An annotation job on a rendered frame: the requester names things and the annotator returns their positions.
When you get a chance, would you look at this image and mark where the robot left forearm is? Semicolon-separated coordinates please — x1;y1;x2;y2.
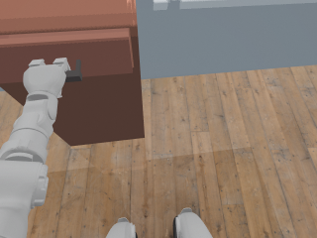
0;91;58;165

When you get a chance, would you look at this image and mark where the cabinet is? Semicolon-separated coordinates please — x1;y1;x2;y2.
0;0;145;147

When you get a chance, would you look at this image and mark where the robot shin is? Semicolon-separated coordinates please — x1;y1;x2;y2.
117;217;130;223
179;207;192;215

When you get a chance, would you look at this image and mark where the handle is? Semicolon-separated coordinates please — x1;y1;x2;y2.
65;59;82;82

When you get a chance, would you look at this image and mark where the robot left hand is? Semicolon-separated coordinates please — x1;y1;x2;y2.
23;58;71;98

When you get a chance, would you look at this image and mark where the robot left upper arm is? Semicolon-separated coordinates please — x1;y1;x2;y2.
0;160;49;238

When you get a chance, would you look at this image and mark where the right robot shin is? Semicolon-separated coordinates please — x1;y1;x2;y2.
179;207;192;215

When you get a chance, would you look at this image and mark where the left robot shin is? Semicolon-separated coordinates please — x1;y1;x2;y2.
117;217;130;223

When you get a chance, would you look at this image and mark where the drawer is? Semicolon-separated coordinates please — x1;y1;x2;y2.
0;28;133;84

